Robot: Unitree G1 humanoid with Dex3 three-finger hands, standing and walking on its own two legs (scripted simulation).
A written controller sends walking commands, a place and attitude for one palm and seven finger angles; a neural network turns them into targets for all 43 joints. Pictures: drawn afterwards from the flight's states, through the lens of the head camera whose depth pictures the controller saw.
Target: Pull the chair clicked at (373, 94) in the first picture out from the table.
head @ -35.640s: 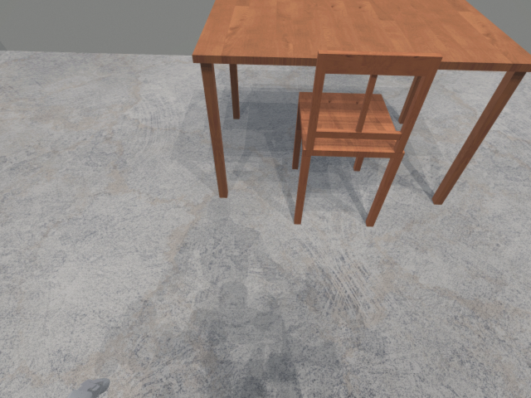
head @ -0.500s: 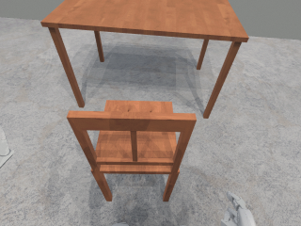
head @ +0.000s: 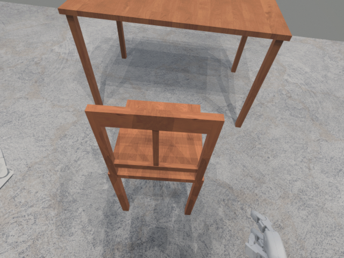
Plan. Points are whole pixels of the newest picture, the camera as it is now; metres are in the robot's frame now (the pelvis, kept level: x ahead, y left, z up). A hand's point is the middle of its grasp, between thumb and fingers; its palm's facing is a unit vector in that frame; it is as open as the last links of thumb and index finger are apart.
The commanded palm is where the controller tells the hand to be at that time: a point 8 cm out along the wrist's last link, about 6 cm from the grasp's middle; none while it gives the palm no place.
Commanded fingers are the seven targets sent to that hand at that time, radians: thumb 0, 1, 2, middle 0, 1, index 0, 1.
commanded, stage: step back with the hand held close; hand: left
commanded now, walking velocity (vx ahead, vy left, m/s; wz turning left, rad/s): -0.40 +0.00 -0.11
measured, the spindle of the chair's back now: (155, 148) +0.45 +0.09 -0.11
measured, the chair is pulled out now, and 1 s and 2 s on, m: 0.57 0.57 0.57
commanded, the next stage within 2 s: stop stepping back and stand still in 0.04 s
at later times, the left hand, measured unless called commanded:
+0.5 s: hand out of the picture +0.09 +0.26 +0.18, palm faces +0.45 -0.76 -0.47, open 7.4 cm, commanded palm +0.05 +0.30 +0.18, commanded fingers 0.00 0.90 0.90 -0.20 -0.30 -0.20 -0.30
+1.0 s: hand out of the picture +0.09 +0.26 +0.18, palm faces +0.47 -0.72 -0.52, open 7.4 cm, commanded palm none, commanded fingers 0.00 0.90 0.90 -0.20 -0.30 -0.20 -0.30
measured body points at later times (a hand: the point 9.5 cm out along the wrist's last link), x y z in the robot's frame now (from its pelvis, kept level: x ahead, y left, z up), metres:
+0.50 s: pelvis -0.09 +0.00 +0.00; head -0.11 +0.02 +0.45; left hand +0.06 +0.30 +0.21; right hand +0.04 -0.26 -0.07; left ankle -0.08 +0.12 -0.73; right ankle -0.03 -0.14 -0.73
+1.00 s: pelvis -0.11 -0.02 +0.00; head -0.13 -0.01 +0.45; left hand +0.05 +0.29 +0.21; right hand +0.03 -0.26 -0.09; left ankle -0.08 +0.12 -0.73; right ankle -0.06 -0.14 -0.73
